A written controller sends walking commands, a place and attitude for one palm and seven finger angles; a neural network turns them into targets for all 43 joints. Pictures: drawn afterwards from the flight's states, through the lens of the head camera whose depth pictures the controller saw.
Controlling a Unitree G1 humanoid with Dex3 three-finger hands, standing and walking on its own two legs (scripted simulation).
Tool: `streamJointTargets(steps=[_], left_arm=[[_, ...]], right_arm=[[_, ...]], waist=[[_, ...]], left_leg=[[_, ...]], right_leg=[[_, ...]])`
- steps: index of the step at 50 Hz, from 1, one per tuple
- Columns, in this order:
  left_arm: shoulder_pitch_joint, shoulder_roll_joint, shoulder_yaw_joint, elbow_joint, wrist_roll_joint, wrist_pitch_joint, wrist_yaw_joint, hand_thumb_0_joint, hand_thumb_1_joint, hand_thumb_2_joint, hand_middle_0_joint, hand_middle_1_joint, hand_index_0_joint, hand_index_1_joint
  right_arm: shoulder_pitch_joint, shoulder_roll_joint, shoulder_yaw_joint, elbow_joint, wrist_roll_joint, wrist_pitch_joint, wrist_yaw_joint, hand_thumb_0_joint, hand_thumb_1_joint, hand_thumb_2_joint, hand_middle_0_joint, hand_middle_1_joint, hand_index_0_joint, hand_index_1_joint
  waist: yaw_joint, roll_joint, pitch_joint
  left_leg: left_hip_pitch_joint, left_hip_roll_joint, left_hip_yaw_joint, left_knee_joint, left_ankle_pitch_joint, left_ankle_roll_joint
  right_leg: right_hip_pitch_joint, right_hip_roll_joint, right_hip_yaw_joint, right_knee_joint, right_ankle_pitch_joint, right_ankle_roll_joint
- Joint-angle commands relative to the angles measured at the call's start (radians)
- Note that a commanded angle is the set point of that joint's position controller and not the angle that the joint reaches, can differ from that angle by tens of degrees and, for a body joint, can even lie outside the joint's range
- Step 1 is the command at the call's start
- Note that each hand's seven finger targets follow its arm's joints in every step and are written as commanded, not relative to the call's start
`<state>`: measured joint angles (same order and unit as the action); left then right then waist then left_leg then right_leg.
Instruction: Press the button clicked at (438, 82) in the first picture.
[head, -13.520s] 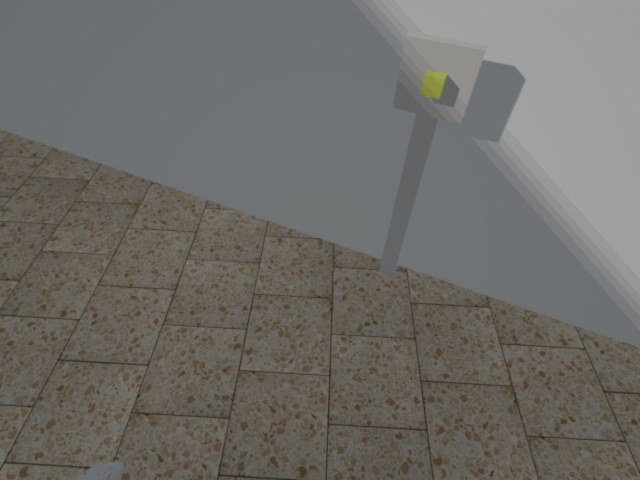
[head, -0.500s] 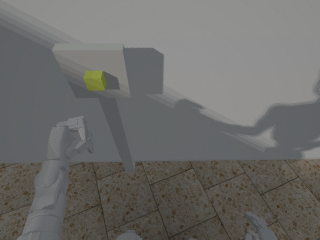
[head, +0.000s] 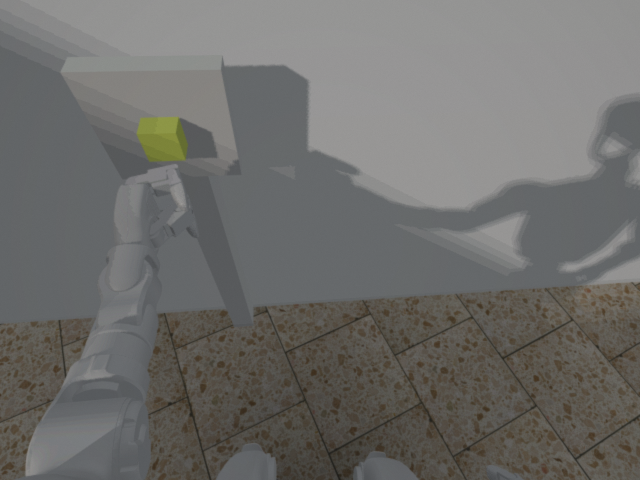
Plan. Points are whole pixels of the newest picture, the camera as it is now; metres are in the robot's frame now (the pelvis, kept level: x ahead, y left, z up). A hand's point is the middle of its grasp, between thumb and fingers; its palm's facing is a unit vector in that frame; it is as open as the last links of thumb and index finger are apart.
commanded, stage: aim a knuckle at the button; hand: left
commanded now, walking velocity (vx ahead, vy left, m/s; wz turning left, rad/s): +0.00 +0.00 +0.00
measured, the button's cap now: (164, 137) +0.53 +0.21 +0.10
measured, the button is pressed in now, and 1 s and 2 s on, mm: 0 0 10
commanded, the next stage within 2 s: press the button with the knuckle in 0.72 s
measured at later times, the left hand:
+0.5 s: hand (195, 210) +0.44 +0.16 +0.06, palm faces +0.08 -1.00 -0.02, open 3.1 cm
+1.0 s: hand (197, 205) +0.45 +0.16 +0.06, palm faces +0.09 -1.00 -0.03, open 3.1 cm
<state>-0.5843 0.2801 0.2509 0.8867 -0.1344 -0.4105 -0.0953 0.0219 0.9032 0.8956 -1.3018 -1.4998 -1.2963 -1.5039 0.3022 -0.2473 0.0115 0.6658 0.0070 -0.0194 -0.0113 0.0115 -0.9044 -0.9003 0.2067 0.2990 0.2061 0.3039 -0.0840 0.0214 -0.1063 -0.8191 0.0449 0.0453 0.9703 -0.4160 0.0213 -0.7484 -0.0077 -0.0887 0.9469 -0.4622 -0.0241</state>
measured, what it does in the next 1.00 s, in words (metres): stands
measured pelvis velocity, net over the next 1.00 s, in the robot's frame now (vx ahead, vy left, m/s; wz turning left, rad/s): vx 0.01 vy -0.01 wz -0.01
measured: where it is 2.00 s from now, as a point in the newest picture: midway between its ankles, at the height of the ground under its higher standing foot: outside the picture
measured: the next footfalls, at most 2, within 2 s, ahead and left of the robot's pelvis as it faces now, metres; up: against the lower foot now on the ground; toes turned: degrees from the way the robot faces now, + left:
none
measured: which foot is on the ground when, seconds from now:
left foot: down 0.00-1.00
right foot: down 0.00-1.00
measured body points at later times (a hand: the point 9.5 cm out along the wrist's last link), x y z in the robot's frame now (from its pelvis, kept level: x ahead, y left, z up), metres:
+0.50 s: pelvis +0.01 +0.00 +0.00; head +0.09 +0.00 +0.44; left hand +0.43 +0.21 +0.06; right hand +0.06 -0.26 -0.12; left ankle +0.03 +0.10 -0.68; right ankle +0.00 -0.11 -0.68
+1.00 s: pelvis +0.01 -0.01 +0.00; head +0.09 +0.00 +0.44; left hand +0.44 +0.21 +0.06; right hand +0.08 -0.26 -0.12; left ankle +0.03 +0.11 -0.68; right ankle +0.00 -0.11 -0.68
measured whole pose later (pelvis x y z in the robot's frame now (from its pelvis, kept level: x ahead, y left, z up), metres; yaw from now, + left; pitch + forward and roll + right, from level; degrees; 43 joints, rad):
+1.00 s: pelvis +0.01 -0.01 +0.00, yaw +0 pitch +16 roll -1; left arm -0.60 0.28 0.26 0.91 -0.12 -0.44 -0.06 0.02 0.90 0.90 -1.30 -1.50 -1.30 -1.50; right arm 0.30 -0.24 0.01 0.64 0.01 0.04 0.00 0.01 -0.91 -0.90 0.21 0.30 0.21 0.30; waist -0.09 0.02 -0.12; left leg -0.83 0.05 0.04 0.97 -0.43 0.01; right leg -0.76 0.00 -0.09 0.95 -0.47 -0.03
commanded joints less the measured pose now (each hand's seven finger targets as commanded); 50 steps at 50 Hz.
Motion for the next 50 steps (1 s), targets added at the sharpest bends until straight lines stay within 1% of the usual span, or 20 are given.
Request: streamJointTargets(steps=[1, 3, 5, 7, 9, 12, 15, 17, 19, 21, 25, 27, 29, 33, 37, 40, 43, 44, 48, 50], left_arm=[[-0.450, 0.175, 0.042, -0.135, 0.006, -0.094, 0.013, 0.000, 0.900, 0.900, -1.300, -1.500, -1.300, -1.500], [-0.415, 0.173, 0.051, -0.108, 0.009, -0.092, 0.016, 0.000, 0.900, 0.900, -1.300, -1.500, -1.300, -1.500], [-0.349, 0.220, 0.097, -0.109, 0.014, -0.092, 0.020, 0.000, 0.900, 0.900, -1.300, -1.500, -1.300, -1.500], [-0.359, 0.206, 0.077, -0.129, 0.016, -0.086, 0.019, 0.000, 0.900, 0.900, -1.300, -1.500, -1.300, -1.500], [-0.350, 0.246, 0.113, -0.142, 0.014, -0.088, 0.025, 0.000, 0.900, 0.900, -1.300, -1.500, -1.300, -1.500], [-0.352, 0.249, 0.114, -0.239, 0.007, -0.108, 0.025, 0.000, 0.900, 0.900, -1.300, -1.500, -1.300, -1.500], [-0.347, 0.164, 0.039, -0.264, 0.002, -0.112, 0.020, 0.000, 0.900, 0.900, -1.300, -1.500, -1.300, -1.500], [-0.367, 0.136, 0.009, -0.232, -0.001, -0.103, 0.018, 0.000, 0.900, 0.900, -1.300, -1.500, -1.300, -1.500], [-0.398, 0.182, 0.041, -0.215, 0.001, -0.100, 0.023, 0.000, 0.900, 0.900, -1.300, -1.500, -1.300, -1.500], [-0.394, 0.158, 0.025, -0.230, 0.001, -0.103, 0.022, 0.000, 0.900, 0.900, -1.300, -1.500, -1.300, -1.500], [-0.354, 0.178, 0.044, -0.210, 0.001, -0.104, 0.025, 0.000, 0.900, 0.900, -1.300, -1.500, -1.300, -1.500], [-0.346, 0.177, 0.047, -0.180, 0.000, -0.095, 0.023, 0.000, 0.900, 0.900, -1.300, -1.500, -1.300, -1.500], [-0.387, 0.188, 0.045, -0.178, 0.004, -0.096, 0.018, 0.000, 0.900, 0.900, -1.300, -1.500, -1.300, -1.500], [-0.342, 0.166, 0.036, -0.219, -0.002, -0.102, 0.012, 0.000, 0.900, 0.900, -1.300, -1.500, -1.300, -1.500], [-0.368, 0.151, 0.018, -0.210, -0.005, -0.095, 0.012, 0.000, 0.900, 0.900, -1.300, -1.500, -1.300, -1.500], [-0.356, 0.138, 0.007, -0.259, -0.006, -0.100, 0.018, 0.000, 0.900, 0.900, -1.300, -1.500, -1.300, -1.500], [-0.399, 0.156, 0.017, -0.221, -0.004, -0.090, 0.027, 0.000, 0.900, 0.900, -1.300, -1.500, -1.300, -1.500], [-0.423, 0.199, 0.052, -0.209, -0.002, -0.094, 0.032, 0.000, 0.900, 0.900, -1.300, -1.500, -1.300, -1.500], [-0.448, 0.179, 0.034, -0.210, 0.011, -0.110, 0.032, 0.000, 0.900, 0.900, -1.300, -1.500, -1.300, -1.500], [-0.457, 0.192, 0.045, -0.154, 0.010, -0.107, 0.031, 0.000, 0.900, 0.900, -1.300, -1.500, -1.300, -1.500]], right_arm=[[0.095, -0.156, -0.057, -0.087, -0.009, -0.018, 0.000, 0.000, -0.900, -0.900, 0.200, 0.300, 0.200, 0.300], [0.100, -0.156, -0.057, -0.102, -0.010, -0.005, 0.009, 0.000, -0.900, -0.900, 0.200, 0.300, 0.200, 0.300], [0.108, -0.161, -0.061, -0.118, -0.012, 0.009, 0.013, 0.000, -0.900, -0.900, 0.200, 0.300, 0.200, 0.300], [0.105, -0.153, -0.057, -0.131, -0.009, 0.023, 0.015, 0.000, -0.900, -0.900, 0.200, 0.300, 0.200, 0.300], [0.112, -0.158, -0.059, -0.135, -0.010, 0.032, 0.012, 0.000, -0.900, -0.900, 0.200, 0.300, 0.200, 0.300], [0.110, -0.150, -0.061, -0.142, -0.006, 0.035, 0.010, 0.000, -0.900, -0.900, 0.200, 0.300, 0.200, 0.300], [0.101, -0.141, -0.059, -0.134, 0.000, 0.033, 0.010, 0.000, -0.900, -0.900, 0.200, 0.300, 0.200, 0.300], [0.102, -0.145, -0.061, -0.119, 0.002, 0.031, 0.008, 0.000, -0.900, -0.900, 0.200, 0.300, 0.200, 0.300], [0.105, -0.154, -0.062, -0.108, 0.000, 0.030, 0.003, 0.000, -0.900, -0.900, 0.200, 0.300, 0.200, 0.300], [0.097, -0.147, -0.062, -0.112, 0.001, 0.026, 0.003, 0.000, -0.900, -0.900, 0.200, 0.300, 0.200, 0.300], [0.092, -0.146, -0.057, -0.113, 0.000, 0.025, 0.004, 0.000, -0.900, -0.900, 0.200, 0.300, 0.200, 0.300], [0.089, -0.149, -0.057, -0.119, 0.000, 0.028, 0.005, 0.000, -0.900, -0.900, 0.200, 0.300, 0.200, 0.300], [0.086, -0.147, -0.054, -0.122, 0.002, 0.030, 0.004, 0.000, -0.900, -0.900, 0.200, 0.300, 0.200, 0.300], [0.078, -0.143, -0.057, -0.138, 0.003, 0.030, 0.006, 0.000, -0.900, -0.900, 0.200, 0.300, 0.200, 0.300], [0.077, -0.146, -0.058, -0.128, 0.004, 0.031, 0.007, 0.000, -0.900, -0.900, 0.200, 0.300, 0.200, 0.300], [0.077, -0.144, -0.060, -0.133, 0.005, 0.029, 0.008, 0.000, -0.900, -0.900, 0.200, 0.300, 0.200, 0.300], [0.076, -0.145, -0.056, -0.119, 0.006, 0.030, 0.004, 0.000, -0.900, -0.900, 0.200, 0.300, 0.200, 0.300], [0.082, -0.149, -0.056, -0.111, 0.002, 0.031, 0.000, 0.000, -0.900, -0.900, 0.200, 0.300, 0.200, 0.300], [0.083, -0.142, -0.056, -0.109, 0.000, 0.027, 0.000, 0.000, -0.900, -0.900, 0.200, 0.300, 0.200, 0.300], [0.096, -0.148, -0.057, -0.097, -0.002, 0.028, 0.000, 0.000, -0.900, -0.900, 0.200, 0.300, 0.200, 0.300]], waist=[[-0.023, 0.047, -0.402], [-0.012, 0.030, -0.393], [0.012, 0.010, -0.431], [0.003, 0.013, -0.400], [0.006, -0.029, -0.393], [0.014, 0.024, -0.436], [-0.011, 0.062, -0.409], [-0.031, 0.018, -0.355], [-0.033, 0.024, -0.340], [-0.022, 0.055, -0.378], [-0.011, 0.034, -0.378], [-0.014, -0.019, -0.358], [-0.017, 0.013, -0.338], [-0.003, 0.030, -0.393], [-0.019, 0.021, -0.361], [-0.011, 0.046, -0.409], [-0.031, -0.002, -0.350], [-0.027, -0.022, -0.345], [-0.023, 0.064, -0.408], [-0.033, 0.023, -0.397]], left_leg=[[0.318, -0.027, -0.081, -0.091, 0.292, -0.004], [0.299, -0.029, -0.074, -0.094, 0.292, -0.002], [0.279, -0.032, -0.063, -0.092, 0.315, 0.001], [0.253, -0.034, -0.049, -0.096, 0.294, 0.005], [0.225, -0.034, -0.050, -0.098, 0.285, 0.010], [0.269, -0.033, -0.043, -0.104, 0.310, 0.007], [0.323, -0.024, -0.053, -0.104, 0.322, 0.003], [0.304, -0.023, -0.059, -0.109, 0.275, 0.005], [0.282, -0.028, -0.055, -0.109, 0.242, 0.008], [0.318, -0.030, -0.057, -0.111, 0.257, 0.005], [0.301, -0.032, -0.055, -0.107, 0.289, 0.005], [0.266, -0.034, -0.053, -0.106, 0.269, 0.009], [0.252, -0.038, -0.050, -0.107, 0.248, 0.009], [0.298, -0.037, -0.047, -0.100, 0.302, 0.006], [0.290, -0.033, -0.054, -0.096, 0.289, 0.006], [0.328, -0.033, -0.057, -0.094, 0.332, 0.004], [0.281, -0.034, -0.054, -0.093, 0.283, 0.008], [0.252, -0.035, -0.056, -0.093, 0.266, 0.010], [0.313, -0.035, -0.058, -0.085, 0.304, 0.004], [0.297, -0.031, -0.066, -0.083, 0.307, 0.004]], right_leg=[[0.042, 0.038, 0.051, -0.098, 0.302, 0.004], [0.054, 0.041, 0.051, -0.100, 0.307, 0.004], [0.107, 0.042, 0.059, -0.095, 0.347, 0.005], [0.121, 0.042, 0.066, -0.106, 0.354, 0.008], [0.148, 0.044, 0.071, -0.107, 0.360, 0.009], [0.175, 0.044, 0.076, -0.111, 0.386, 0.008], [0.114, 0.049, 0.066, -0.117, 0.368, 0.006], [0.082, 0.050, 0.060, -0.131, 0.325, 0.009], [0.088, 0.045, 0.069, -0.139, 0.309, 0.011], [0.091, 0.043, 0.066, -0.136, 0.312, 0.008], [0.119, 0.042, 0.068, -0.127, 0.355, 0.007], [0.129, 0.042, 0.070, -0.130, 0.352, 0.012], [0.128, 0.039, 0.076, -0.133, 0.341, 0.009], [0.143, 0.040, 0.074, -0.124, 0.387, 0.008], [0.106, 0.040, 0.069, -0.123, 0.366, 0.010], [0.120, 0.040, 0.067, -0.116, 0.394, 0.007], [0.110, 0.040, 0.073, -0.130, 0.369, 0.013], [0.125, 0.038, 0.077, -0.129, 0.360, 0.014], [0.102, 0.038, 0.074, -0.114, 0.369, 0.009], [0.092, 0.040, 0.070, -0.111, 0.366, 0.010]])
